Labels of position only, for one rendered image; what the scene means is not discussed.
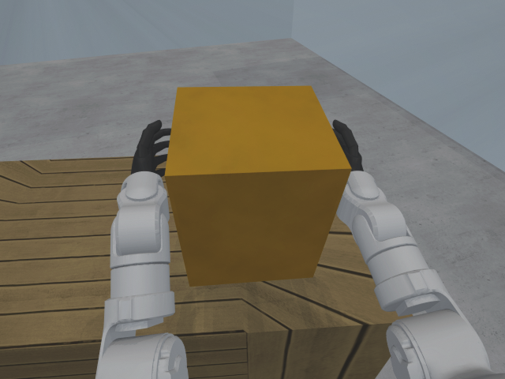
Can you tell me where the robot right upper arm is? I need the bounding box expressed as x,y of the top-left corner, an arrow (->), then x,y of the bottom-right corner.
386,309 -> 505,379

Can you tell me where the robot left upper arm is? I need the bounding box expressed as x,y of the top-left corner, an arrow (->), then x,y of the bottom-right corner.
97,332 -> 189,379

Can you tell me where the right robot hand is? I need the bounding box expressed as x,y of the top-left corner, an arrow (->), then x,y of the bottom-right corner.
333,120 -> 364,171

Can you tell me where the left robot forearm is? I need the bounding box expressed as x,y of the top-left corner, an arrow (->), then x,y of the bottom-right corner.
95,171 -> 175,379

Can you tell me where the carton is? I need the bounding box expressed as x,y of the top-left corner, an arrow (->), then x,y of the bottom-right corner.
165,86 -> 352,287

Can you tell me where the left robot hand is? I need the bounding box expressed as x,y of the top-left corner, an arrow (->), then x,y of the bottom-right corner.
131,120 -> 171,177

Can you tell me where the right robot forearm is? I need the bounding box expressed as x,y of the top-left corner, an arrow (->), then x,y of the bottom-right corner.
336,171 -> 491,369

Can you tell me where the pedestal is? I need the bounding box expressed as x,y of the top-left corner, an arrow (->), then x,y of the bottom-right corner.
0,156 -> 413,379

